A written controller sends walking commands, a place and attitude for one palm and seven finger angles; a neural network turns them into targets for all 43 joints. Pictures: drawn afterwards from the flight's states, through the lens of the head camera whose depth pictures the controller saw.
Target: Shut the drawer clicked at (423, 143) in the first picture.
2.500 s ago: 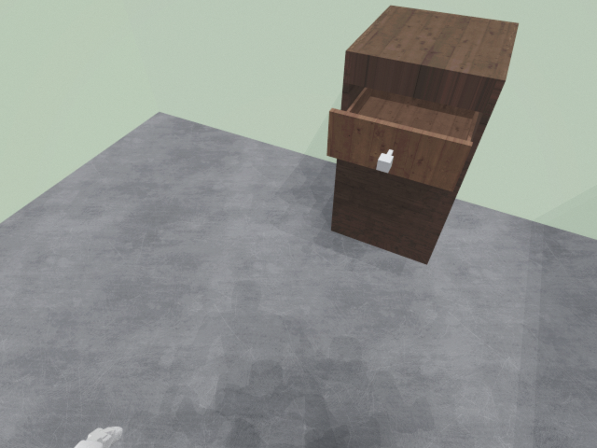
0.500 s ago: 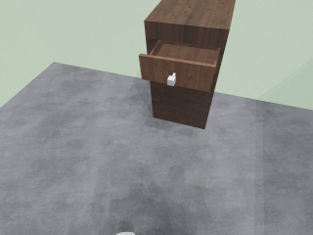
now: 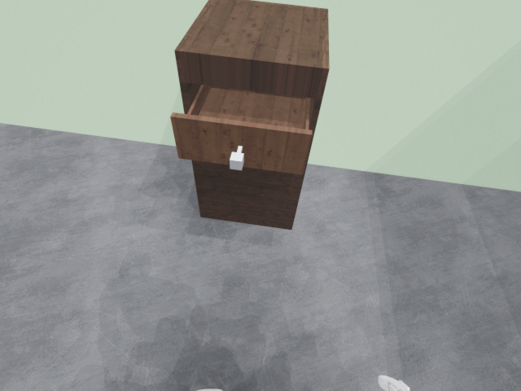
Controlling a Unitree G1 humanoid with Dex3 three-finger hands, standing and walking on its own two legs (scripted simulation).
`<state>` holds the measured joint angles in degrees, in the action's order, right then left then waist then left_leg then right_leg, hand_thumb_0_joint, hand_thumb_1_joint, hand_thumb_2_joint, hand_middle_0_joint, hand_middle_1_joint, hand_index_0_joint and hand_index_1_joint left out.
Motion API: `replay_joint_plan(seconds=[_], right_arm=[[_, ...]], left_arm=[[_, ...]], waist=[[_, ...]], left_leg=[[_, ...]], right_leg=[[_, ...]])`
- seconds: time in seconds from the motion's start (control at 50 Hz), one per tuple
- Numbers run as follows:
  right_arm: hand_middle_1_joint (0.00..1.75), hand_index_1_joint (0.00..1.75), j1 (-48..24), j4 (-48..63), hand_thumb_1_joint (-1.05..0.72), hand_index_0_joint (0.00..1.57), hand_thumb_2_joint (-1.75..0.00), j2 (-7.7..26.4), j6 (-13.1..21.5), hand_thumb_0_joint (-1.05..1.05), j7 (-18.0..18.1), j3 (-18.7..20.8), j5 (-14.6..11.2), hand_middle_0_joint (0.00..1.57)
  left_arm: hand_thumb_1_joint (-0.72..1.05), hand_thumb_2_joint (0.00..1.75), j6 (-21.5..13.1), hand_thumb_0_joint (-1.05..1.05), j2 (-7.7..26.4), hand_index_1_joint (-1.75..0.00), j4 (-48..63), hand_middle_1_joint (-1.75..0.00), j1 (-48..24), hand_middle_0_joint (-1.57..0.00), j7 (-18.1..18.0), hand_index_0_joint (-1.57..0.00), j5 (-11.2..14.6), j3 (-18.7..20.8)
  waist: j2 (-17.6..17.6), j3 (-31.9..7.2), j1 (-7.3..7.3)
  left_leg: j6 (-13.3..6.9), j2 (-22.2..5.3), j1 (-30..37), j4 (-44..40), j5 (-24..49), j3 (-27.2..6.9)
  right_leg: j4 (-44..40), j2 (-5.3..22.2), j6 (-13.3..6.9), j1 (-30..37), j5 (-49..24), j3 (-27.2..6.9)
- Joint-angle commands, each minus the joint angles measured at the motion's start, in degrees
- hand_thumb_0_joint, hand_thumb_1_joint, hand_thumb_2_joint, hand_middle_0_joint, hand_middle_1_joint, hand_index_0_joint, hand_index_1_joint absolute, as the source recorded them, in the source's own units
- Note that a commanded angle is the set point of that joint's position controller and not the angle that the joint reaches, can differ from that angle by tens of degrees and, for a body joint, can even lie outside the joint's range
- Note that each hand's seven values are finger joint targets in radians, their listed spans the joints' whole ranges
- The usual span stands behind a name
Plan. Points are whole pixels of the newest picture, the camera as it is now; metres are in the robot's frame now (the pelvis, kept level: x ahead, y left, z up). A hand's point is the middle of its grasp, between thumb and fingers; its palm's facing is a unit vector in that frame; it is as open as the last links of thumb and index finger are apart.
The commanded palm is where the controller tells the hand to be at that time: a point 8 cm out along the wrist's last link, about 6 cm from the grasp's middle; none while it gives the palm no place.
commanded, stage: take the last steps up to it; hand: left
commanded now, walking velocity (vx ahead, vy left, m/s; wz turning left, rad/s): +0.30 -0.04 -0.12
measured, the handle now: (238, 156) +0.71 +0.12 -0.14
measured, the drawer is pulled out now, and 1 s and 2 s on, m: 0.17 0.17 0.17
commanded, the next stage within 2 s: come to a stop and stand still in 0.74 s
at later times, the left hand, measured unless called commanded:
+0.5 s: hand (166, 359) +0.19 +0.19 -0.17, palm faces -0.12 -0.99 -0.11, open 7.3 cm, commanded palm none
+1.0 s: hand (215, 277) +0.35 +0.12 -0.15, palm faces -0.03 -0.97 -0.25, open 7.2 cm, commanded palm none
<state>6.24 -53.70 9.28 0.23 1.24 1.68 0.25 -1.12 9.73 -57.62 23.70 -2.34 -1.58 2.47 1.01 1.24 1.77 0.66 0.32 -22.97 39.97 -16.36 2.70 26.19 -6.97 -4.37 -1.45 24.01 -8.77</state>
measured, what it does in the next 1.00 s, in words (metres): walks ahead: left foot, then right foot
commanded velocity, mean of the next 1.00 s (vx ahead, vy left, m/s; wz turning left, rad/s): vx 0.14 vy -0.01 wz -0.04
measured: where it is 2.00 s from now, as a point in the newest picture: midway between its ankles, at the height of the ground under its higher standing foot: outside the picture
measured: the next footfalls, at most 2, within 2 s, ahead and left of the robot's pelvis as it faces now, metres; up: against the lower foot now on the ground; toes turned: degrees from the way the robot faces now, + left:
left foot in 0.02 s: +0.07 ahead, +0.09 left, +0.00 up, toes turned +2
right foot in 0.74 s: +0.32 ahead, -0.13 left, +0.00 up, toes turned -12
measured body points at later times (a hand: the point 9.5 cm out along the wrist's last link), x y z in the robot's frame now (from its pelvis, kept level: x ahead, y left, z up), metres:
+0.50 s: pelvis +0.12 +0.03 +0.02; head +0.15 +0.06 +0.46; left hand +0.20 +0.24 -0.16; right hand -0.05 -0.14 -0.11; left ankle +0.03 +0.08 -0.73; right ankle +0.17 -0.13 -0.64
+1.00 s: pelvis +0.27 -0.06 +0.01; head +0.29 -0.07 +0.46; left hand +0.36 +0.17 -0.13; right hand +0.28 -0.29 -0.15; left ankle +0.30 +0.08 -0.67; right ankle +0.28 -0.13 -0.73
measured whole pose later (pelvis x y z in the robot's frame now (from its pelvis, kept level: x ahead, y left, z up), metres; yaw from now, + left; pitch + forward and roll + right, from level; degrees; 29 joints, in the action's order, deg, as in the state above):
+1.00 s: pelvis +0.27 -0.06 +0.01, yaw -4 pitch +0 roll -1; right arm 14.0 -59.7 9.7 0.2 2.5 3.1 0.4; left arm -2.9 8.8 -59.4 11.8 -2.5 -0.8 2.5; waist -2.8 1.6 -1.7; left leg 1.4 -5.0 -28.3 56.1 -19.4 2.0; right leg 26.5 -1.4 -4.8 -13.3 13.6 9.7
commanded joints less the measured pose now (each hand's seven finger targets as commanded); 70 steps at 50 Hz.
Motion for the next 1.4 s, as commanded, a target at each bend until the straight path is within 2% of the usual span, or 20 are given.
replay_joint_plan(seconds=[0.0,0.02,0.08,0.14,0.24,0.4,0.58,0.66,0.7,0.72,0.74,0.82,0.9,1.08,1.16,1.22,1.24,1.26,1.28,1.38], right_arm=[[0.3,0.3,20.21,-1.79,-0.9,0.2,-0.9,14.47,2.92,0.0,0.69,2.8,1.39,0.2],[0.3,0.3,18.28,-0.46,-0.9,0.2,-0.9,13.47,2.01,0.0,0.57,2.2,0.87,0.2],[0.3,0.3,11.3,0.63,-0.9,0.2,-0.9,5.94,3.01,0.0,0.91,-0.01,1.01,0.2],[0.3,0.3,14.83,-2.15,-0.9,0.2,-0.9,4.81,4.52,0.0,0.99,-0.25,0.65,0.2],[0.3,0.3,22.89,-6.28,-0.9,0.2,-0.9,4.37,5.29,0.0,1.63,-0.39,0.39,0.2],[0.3,0.3,31.49,-11.62,-0.9,0.2,-0.9,2.24,5.34,0.0,2.43,-0.83,0.73,0.2],[0.3,0.3,36.36,-15.28,-0.9,0.2,-0.9,1.45,4.4,0.0,2.51,-0.57,1.51,0.2],[0.3,0.3,33.14,-14.98,-0.9,0.2,-0.9,3.73,3.94,0.0,2.41,0.29,1.0,0.2],[0.3,0.3,30.57,-13.88,-0.9,0.2,-0.9,3.6,3.93,0.0,1.79,0.7,0.14,0.2],[0.3,0.3,31.44,-12.48,-0.9,0.2,-0.9,1.0,4.17,0.0,1.25,0.62,-0.51,0.2],[0.3,0.3,30.65,-11.46,-0.9,0.2,-0.9,0.69,4.05,0.0,1.36,0.4,-0.72,0.2],[0.3,0.3,20.99,-9.18,-0.9,0.2,-0.9,-2.06,1.95,0.0,0.48,0.93,0.65,0.2],[0.3,0.3,24.6,-10.56,-0.9,0.2,-0.9,-4.71,-0.81,0.0,0.9,0.0,0.58,0.2],[0.3,0.3,6.94,-1.34,-0.9,0.2,-0.9,3.52,-3.11,0.0,0.16,2.31,0.71,0.2],[0.3,0.3,3.82,0.46,-0.9,0.2,-0.9,3.08,-2.66,0.0,-0.08,2.26,0.33,0.2],[0.3,0.3,8.42,-1.13,-0.9,0.2,-0.9,3.34,-1.78,0.0,-0.03,2.13,0.3,0.2],[0.3,0.3,10.01,-1.67,-0.9,0.2,-0.9,5.71,-1.0,0.0,0.16,2.27,0.59,0.2],[0.3,0.3,9.75,-0.94,-0.9,0.2,-0.9,9.84,-0.41,0.0,0.49,2.65,0.77,0.2],[0.3,0.3,9.5,-0.64,-0.9,0.2,-0.9,10.86,-0.58,0.0,0.81,2.64,0.45,0.2],[0.3,0.3,3.81,-0.59,-0.9,0.2,-0.9,7.13,-0.03,0.0,2.42,0.87,0.87,0.2]], left_arm=[[0.9,0.9,-1.47,0.0,4.9,-0.3,3.88,-0.3,3.79,-0.2,0.88,-0.2,1.7,1.79],[0.9,0.9,-1.25,0.0,6.51,-0.3,3.93,-0.3,3.42,-0.2,0.74,-0.2,0.86,2.13],[0.9,0.9,-0.37,0.0,5.89,-0.3,2.56,-0.3,-0.96,-0.2,2.18,-0.2,-0.35,2.31],[0.9,0.9,0.67,0.0,3.68,-0.3,1.24,-0.3,0.15,-0.2,2.79,-0.2,-0.14,1.89],[0.9,0.9,1.28,0.0,2.66,-0.3,0.72,-0.3,-3.14,-0.2,2.59,-0.2,-0.07,1.74],[0.9,0.9,1.33,0.0,1.61,-0.3,1.75,-0.3,-13.54,-0.2,3.28,-0.2,0.17,1.14],[0.9,0.9,0.07,0.0,-0.24,-0.3,3.53,-0.3,-24.46,-0.2,3.69,-0.2,0.47,-0.1],[0.9,0.9,-0.92,0.0,0.48,-0.3,1.61,-0.3,-16.83,-0.2,3.05,-0.2,0.55,0.34],[0.9,0.9,-2.09,0.0,4.23,-0.3,-2.56,-0.3,-2.52,-0.2,2.35,-0.2,0.21,1.78],[0.9,0.9,-2.68,0.0,8.82,-0.3,-4.13,-0.3,4.53,-0.2,1.49,-0.2,0.12,3.12],[0.9,0.9,-2.78,0.0,11.82,-0.3,-4.93,-0.3,7.3,-0.2,1.34,-0.2,1.08,3.46],[0.9,0.9,-2.76,0.0,3.79,-0.3,-2.11,-0.3,-6.41,-0.2,0.63,-0.2,1.19,1.12],[0.9,0.9,-2.84,0.0,0.7,-0.3,-0.18,-0.3,-9.12,-0.2,-0.11,-0.2,0.45,-0.13],[0.9,0.9,0.26,0.0,7.95,-0.3,1.44,-0.3,-4.22,-0.2,-0.91,-0.2,0.02,2.21],[0.9,0.9,0.91,0.0,9.09,-0.3,2.31,-0.3,-4.42,-0.2,-0.81,-0.2,-0.46,2.46],[0.9,0.9,1.35,0.0,9.23,-0.3,2.06,-0.3,-5.8,-0.2,-0.78,-0.2,0.24,2.35],[0.9,0.9,1.58,0.0,7.3,-0.3,2.14,-0.3,-4.38,-0.2,-0.7,-0.2,0.56,1.83],[0.9,0.9,1.76,0.0,3.94,-0.3,2.27,-0.3,-1.26,-0.2,-0.62,-0.2,1.12,1.08],[0.9,0.9,1.85,0.0,4.07,-0.3,2.03,-0.3,-0.93,-0.2,-0.97,-0.2,0.89,0.65],[0.9,0.9,3.2,0.0,5.29,-0.3,-0.77,-0.3,-1.22,-0.2,0.22,-0.2,0.31,2.04]], waist=[[-17.45,-9.03,-5.65],[-10.85,-5.77,-4.79],[-5.6,6.44,-1.46],[-6.69,3.43,-0.4],[-6.83,2.41,-1.59],[-6.75,6.11,-4.41],[-8.57,7.97,-7.65],[-8.83,3.23,-3.6],[-5.1,-5.35,2.72],[5.38,-12.17,4.7],[7.77,-15.92,3.45],[-1.74,3.11,-2.26],[1.12,0.71,-6.05],[7.3,-0.73,-0.82],[7.79,-1.38,-0.49],[6.7,-4.67,-2.78],[0.63,-7.38,-2.76],[-11.53,-8.63,-1.6],[-12.24,-8.02,-1.93],[-7.39,-2.0,-0.36]], left_leg=[[-12.65,-24.18,31.77,-19.21,24.31,-30.5],[-16.29,-27.22,24.49,-24.02,11.83,-35.86],[-10.23,-18.49,8.45,-29.74,-0.47,-23.54],[-5.62,-13.42,10.44,-28.46,14.31,-11.35],[-1.44,-13.06,18.33,-25.92,34.37,-6.42],[-4.97,-15.75,26.17,-26.95,33.85,-7.18],[-8.38,-15.71,29.54,-24.57,40.31,-4.43],[-7.61,-15.05,26.81,-14.6,56.64,-1.2],[-4.63,-12.91,14.67,1.43,45.55,0.06],[-2.2,-6.24,-0.06,17.67,15.93,3.71],[-1.33,-0.23,-6.06,35.3,-19.06,1.96],[-1.97,-7.67,-6.19,34.63,-7.26,-3.25],[0.88,-6.28,3.44,18.65,-2.89,-1.28],[2.5,-2.59,-3.73,13.45,-6.69,-2.38],[1.66,-1.32,1.02,4.61,-7.13,-1.56],[1.0,-1.72,12.6,-13.23,8.58,-0.78],[-0.49,-7.31,20.04,-16.09,26.18,-3.61],[-6.08,-19.22,23.69,-16.28,50.22,-16.05],[-11.64,-23.53,20.35,-17.36,58.93,-16.74],[-10.55,-17.31,12.0,-22.14,33.51,-10.86]], right_leg=[[38.45,0.08,1.68,-27.26,7.43,5.43],[45.85,2.88,1.25,-29.43,10.91,3.09],[47.99,8.09,2.04,-31.45,-3.63,2.96],[45.13,7.91,2.83,-29.73,-10.37,4.27],[44.38,8.2,3.98,-36.03,-14.11,5.94],[37.73,11.09,4.32,-45.13,-15.37,9.39],[19.03,10.22,2.03,-39.44,-11.01,14.83],[8.68,6.38,-0.28,-22.6,-9.21,17.53],[2.93,9.1,-1.88,2.46,-20.36,14.1],[3.04,23.93,-7.42,17.56,-32.4,-2.45],[-1.91,34.09,-13.37,18.63,-45.16,-17.08],[-10.81,26.54,-8.42,-12.09,-34.56,-0.97],[-8.62,21.06,-4.66,-19.88,-56.54,11.75],[-2.78,25.76,-7.7,-7.68,-61.53,5.07],[-1.44,24.38,-7.41,-7.28,-55.99,4.57],[3.84,20.44,-2.92,-8.87,-43.94,6.93],[8.4,16.33,0.34,-11.95,-31.81,9.54],[14.08,10.41,4.14,-18.96,-7.44,13.16],[23.86,8.25,4.77,-18.7,11.02,10.47],[37.7,7.84,5.72,-22.52,0.92,4.22]])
